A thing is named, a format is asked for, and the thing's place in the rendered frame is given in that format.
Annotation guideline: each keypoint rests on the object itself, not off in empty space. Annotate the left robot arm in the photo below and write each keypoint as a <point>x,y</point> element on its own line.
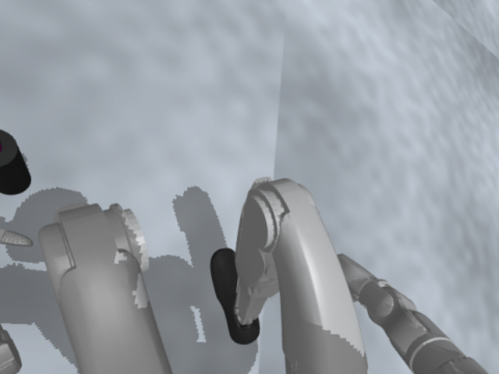
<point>10,362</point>

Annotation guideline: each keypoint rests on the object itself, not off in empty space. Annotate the left robot hand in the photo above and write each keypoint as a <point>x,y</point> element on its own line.
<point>13,238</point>

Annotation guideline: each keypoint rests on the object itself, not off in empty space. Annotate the right robot hand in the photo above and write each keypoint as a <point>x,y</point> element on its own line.
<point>356,276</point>

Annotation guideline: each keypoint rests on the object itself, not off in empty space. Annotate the right robot foot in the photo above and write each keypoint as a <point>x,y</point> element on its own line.
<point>224,277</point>

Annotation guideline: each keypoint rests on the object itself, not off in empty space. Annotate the bottle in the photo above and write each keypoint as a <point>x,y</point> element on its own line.
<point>14,175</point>

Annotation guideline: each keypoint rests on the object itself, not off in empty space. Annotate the right robot arm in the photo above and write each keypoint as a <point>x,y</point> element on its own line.
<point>421,344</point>

